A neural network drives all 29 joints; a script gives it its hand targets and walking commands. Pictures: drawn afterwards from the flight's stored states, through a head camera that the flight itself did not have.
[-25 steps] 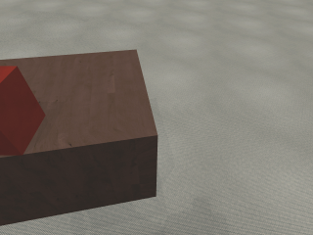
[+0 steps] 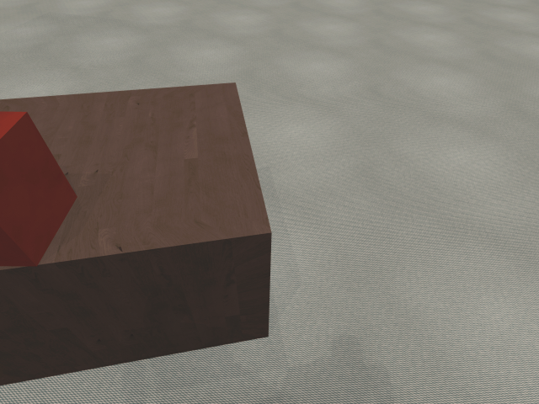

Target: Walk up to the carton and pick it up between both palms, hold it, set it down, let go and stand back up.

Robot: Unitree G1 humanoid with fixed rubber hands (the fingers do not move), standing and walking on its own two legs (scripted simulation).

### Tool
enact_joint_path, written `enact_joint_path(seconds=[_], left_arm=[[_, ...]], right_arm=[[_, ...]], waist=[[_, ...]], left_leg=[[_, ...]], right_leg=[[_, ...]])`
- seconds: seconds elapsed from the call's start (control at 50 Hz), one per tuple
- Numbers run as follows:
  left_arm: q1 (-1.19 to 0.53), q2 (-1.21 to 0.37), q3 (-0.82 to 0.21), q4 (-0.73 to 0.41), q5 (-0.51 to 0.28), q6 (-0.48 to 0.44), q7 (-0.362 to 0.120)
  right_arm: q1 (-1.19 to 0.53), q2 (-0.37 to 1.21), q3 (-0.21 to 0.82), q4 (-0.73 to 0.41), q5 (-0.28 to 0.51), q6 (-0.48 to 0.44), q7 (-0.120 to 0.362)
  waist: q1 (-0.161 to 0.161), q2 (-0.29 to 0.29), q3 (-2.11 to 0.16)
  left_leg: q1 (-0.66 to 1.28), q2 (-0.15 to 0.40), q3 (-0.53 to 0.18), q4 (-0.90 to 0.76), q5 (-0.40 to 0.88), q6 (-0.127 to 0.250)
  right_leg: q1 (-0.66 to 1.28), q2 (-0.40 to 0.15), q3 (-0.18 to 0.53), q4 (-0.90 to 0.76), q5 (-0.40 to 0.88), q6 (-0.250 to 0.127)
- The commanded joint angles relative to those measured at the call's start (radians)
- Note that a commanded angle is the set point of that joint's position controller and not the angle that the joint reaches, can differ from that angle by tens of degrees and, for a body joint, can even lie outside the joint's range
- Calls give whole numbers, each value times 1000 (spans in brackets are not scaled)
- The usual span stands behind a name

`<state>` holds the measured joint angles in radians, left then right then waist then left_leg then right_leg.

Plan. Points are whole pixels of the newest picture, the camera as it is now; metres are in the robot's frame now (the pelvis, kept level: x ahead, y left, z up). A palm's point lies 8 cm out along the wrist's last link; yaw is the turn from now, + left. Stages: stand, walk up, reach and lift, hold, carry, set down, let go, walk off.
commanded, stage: stand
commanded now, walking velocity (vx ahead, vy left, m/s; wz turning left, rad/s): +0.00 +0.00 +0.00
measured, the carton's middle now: out of the picture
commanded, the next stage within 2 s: walk up in 0.38 s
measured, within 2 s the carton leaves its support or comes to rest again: neither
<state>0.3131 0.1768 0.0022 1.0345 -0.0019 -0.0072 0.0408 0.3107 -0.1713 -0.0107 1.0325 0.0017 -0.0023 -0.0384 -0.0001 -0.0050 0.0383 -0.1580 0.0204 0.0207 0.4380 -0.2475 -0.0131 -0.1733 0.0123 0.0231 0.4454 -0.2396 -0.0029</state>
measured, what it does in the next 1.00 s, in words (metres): steps to the left: left foot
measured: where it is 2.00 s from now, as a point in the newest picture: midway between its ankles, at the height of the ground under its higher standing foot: outside the picture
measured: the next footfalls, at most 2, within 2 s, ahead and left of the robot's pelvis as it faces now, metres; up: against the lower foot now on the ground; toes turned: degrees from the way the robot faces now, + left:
left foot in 0.88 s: +0.07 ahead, +0.27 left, +0.00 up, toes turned +15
right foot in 1.10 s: +0.11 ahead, +0.03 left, +0.00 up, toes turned +6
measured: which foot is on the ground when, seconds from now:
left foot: down 0.00-0.58, up 0.60-0.86, down 0.88-1.00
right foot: down 0.00-0.90, up 0.92-1.00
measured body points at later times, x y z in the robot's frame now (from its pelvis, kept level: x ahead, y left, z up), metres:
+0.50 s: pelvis +0.01 +0.00 +0.00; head +0.01 +0.00 +0.45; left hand +0.02 +0.23 -0.16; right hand +0.01 -0.23 -0.15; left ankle -0.01 +0.13 -0.74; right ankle +0.00 -0.12 -0.74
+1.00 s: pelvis +0.01 +0.12 -0.04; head +0.05 +0.13 +0.41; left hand +0.00 +0.42 -0.17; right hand +0.16 -0.13 -0.16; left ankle +0.03 +0.26 -0.74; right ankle +0.00 -0.05 -0.69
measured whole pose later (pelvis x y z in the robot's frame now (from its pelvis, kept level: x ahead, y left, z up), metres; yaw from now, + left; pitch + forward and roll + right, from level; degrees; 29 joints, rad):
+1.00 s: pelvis +0.01 +0.12 -0.04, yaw +10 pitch -3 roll +1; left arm 0.30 0.30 0.09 0.87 0.02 0.01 0.08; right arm 0.19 -0.24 -0.07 0.77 -0.04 0.04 0.04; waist -0.03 -0.05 0.14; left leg -0.39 0.05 0.07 0.79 -0.35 0.01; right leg -0.42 -0.09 0.08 1.18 -0.64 -0.02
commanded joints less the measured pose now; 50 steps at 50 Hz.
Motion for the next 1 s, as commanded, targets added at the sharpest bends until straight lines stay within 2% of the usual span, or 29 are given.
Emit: enact_joint_path(seconds=[0.0,0.04,0.12,0.14,0.22,0.26,0.28,0.54,0.56,0.58,0.6,0.62,0.64,0.66,0.68,0.72,0.74,0.76,0.78,0.8,0.82,0.84,0.86,0.88,0.9,0.92,0.94,0.96,0.98], left_arm=[[51,110,21,-36,-1,-14,7],[57,118,20,-33,2,-16,8],[63,120,25,-22,2,-16,8],[61,122,21,-23,0,-16,9],[60,121,15,-22,-2,-18,10],[45,120,16,-22,-2,-17,11],[54,111,16,-23,-1,-16,10],[49,104,14,0,-1,-14,10],[111,188,82,-65,68,-20,40],[170,286,119,-54,81,-21,58],[195,273,127,-60,96,-23,74],[161,243,122,-64,102,-25,85],[99,231,124,-76,102,-29,89],[57,208,120,-93,103,-34,90],[17,217,124,-112,101,-39,88],[12,233,124,-120,95,-44,76],[17,238,129,-125,95,-45,68],[29,246,127,-132,94,-44,63],[38,259,130,-135,94,-42,59],[0,294,138,-156,96,-37,55],[-24,302,138,-167,93,-31,51],[-59,311,135,-180,93,-22,46],[-56,272,122,-198,89,-13,41],[-26,206,97,-215,75,-9,33],[-40,135,71,-295,39,-7,26],[-73,163,81,-310,22,-3,37],[-63,181,88,-308,13,-7,39],[-17,181,83,-303,0,-13,44],[32,193,92,-285,-3,-17,46]], right_arm=[[65,-129,-22,-38,2,-14,-8],[76,-136,-22,-30,-1,-17,-9],[68,-119,-18,-23,3,-17,-8],[74,-117,-17,-20,1,-17,-8],[65,-116,-15,-17,2,-16,-10],[79,-116,-14,-12,-2,-17,-11],[69,-125,-17,-14,-3,-17,-12],[71,-106,-3,9,1,-18,-13],[-37,-248,-68,-88,-43,7,3],[-65,-197,-63,-124,-76,22,13],[-78,-154,-68,-158,-102,41,17],[-57,-148,-74,-173,-103,56,22],[-35,-141,-80,-188,-98,63,28],[-28,-161,-89,-205,-93,66,33],[-20,-150,-92,-210,-91,70,39],[-64,-136,-93,-239,-90,77,60],[-85,-125,-91,-253,-89,81,71],[-107,-126,-91,-264,-84,81,80],[-113,-130,-95,-273,-80,76,86],[-91,-122,-93,-278,-75,69,94],[-59,-132,-98,-275,-64,58,103],[16,-141,-106,-264,-56,45,110],[96,-186,-124,-247,-59,32,112],[178,-260,-144,-234,-58,20,108],[160,-393,-165,-286,-55,13,100],[112,-385,-146,-295,-26,20,83],[46,-361,-128,-305,-28,24,66],[-19,-349,-120,-327,-44,31,51],[-81,-319,-105,-351,-55,39,42]], waist=[[-6,-2,79],[-7,-13,40],[1,27,49],[-6,0,37],[1,10,38],[-7,-15,36],[-2,16,32],[0,7,54],[22,69,77],[58,-68,67],[73,-88,82],[43,-46,100],[13,-68,104],[-4,-24,86],[-18,-65,73],[2,-121,95],[11,-182,98],[22,-189,102],[24,-157,83],[4,-188,88],[-15,-178,82],[-65,-166,52],[-99,-47,16],[-153,159,-24],[-175,433,-27],[-182,294,-34],[-147,208,-34],[-118,190,-25],[-80,169,-10]], left_leg=[[-35,80,-86,-98,93,21],[-12,86,-88,-93,127,23],[-10,84,-78,-93,128,26],[-1,86,-80,-93,126,24],[-1,88,-75,-88,148,16],[1,92,-81,-87,152,17],[3,88,-78,-91,145,19],[-7,85,-73,-93,162,13],[-240,9,-40,121,50,39],[-386,-18,14,311,-140,15],[-470,28,-64,550,-297,1],[-496,78,-144,656,-269,-6],[-493,107,-175,708,-247,-8],[-466,116,-206,728,-214,-13],[-461,131,-202,704,-200,-19],[-456,138,-152,618,-189,-31],[-448,148,-127,563,-203,-31],[-425,142,-101,522,-213,-30],[-364,131,-72,471,-214,-23],[-294,128,-45,413,-191,-6],[-180,89,24,362,-170,6],[-37,53,85,277,-100,26],[115,-1,125,198,-60,45],[194,12,35,67,-26,85],[99,291,-477,-168,-126,249],[18,341,-562,-209,-141,365],[33,329,-506,-147,-75,377],[10,329,-435,-81,-14,378],[-34,297,-351,-36,5,350]], right_leg=[[-63,-97,86,-107,120,-7],[-32,-100,81,-95,152,-5],[-37,-106,79,-102,155,-7],[-32,-103,78,-104,147,-9],[-29,-105,74,-103,172,-6],[-16,-103,69,-98,183,-5],[-11,-107,76,-98,174,-5],[-14,-104,67,-111,176,-4],[99,-203,171,-110,41,-72],[169,-373,346,-175,-15,-183],[132,-502,429,-203,-2,-282],[87,-520,392,-185,30,-307],[43,-510,334,-170,40,-305],[11,-485,287,-168,11,-284],[19,-472,241,-162,16,-269],[13,-442,177,-153,17,-262],[15,-436,164,-137,24,-265],[0,-424,142,-131,20,-257],[-25,-407,111,-112,0,-245],[-83,-392,68,-81,-17,-230],[-150,-362,28,-48,-14,-209],[-226,-324,-25,32,-62,-181],[-330,-275,-76,154,-136,-149],[-386,-176,-160,387,-158,-91],[-533,5,-143,650,-503,-24],[-482,-27,23,841,-510,-24],[-511,-43,62,905,-457,-22],[-518,-71,86,888,-431,-20],[-459,-100,85,798,-398,-24]])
